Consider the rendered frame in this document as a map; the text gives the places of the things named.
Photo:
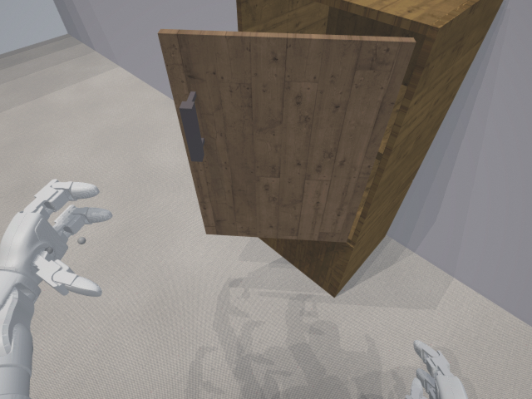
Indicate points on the cupboard door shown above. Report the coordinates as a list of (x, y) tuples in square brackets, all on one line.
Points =
[(291, 122)]

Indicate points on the left robot hand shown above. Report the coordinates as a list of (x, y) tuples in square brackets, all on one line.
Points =
[(23, 244)]

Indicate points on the handle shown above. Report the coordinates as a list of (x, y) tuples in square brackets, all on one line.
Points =
[(191, 126)]

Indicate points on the left robot forearm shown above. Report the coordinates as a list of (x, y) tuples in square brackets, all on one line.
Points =
[(18, 293)]

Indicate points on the right robot hand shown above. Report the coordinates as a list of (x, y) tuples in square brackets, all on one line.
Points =
[(440, 383)]

